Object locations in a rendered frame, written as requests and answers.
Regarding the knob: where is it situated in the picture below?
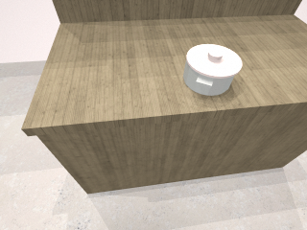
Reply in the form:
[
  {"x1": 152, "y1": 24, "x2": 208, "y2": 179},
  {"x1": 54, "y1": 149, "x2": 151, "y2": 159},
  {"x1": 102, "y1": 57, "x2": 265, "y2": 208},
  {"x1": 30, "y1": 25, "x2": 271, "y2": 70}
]
[{"x1": 207, "y1": 49, "x2": 224, "y2": 60}]

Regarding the table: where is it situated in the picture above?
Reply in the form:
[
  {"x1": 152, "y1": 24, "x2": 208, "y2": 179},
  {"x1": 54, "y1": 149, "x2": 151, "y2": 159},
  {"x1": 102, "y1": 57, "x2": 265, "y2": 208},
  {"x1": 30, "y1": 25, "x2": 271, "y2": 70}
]
[{"x1": 21, "y1": 0, "x2": 307, "y2": 195}]

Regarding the lid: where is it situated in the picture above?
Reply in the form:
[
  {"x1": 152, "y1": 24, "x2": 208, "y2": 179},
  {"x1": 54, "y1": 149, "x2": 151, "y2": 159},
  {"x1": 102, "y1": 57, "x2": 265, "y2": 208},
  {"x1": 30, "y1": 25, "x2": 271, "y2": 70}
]
[{"x1": 186, "y1": 44, "x2": 243, "y2": 79}]

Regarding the pot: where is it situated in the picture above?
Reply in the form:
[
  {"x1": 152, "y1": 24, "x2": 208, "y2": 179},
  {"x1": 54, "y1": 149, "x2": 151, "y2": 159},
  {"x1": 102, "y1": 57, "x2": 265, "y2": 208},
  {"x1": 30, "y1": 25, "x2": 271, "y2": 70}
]
[{"x1": 183, "y1": 59, "x2": 234, "y2": 96}]

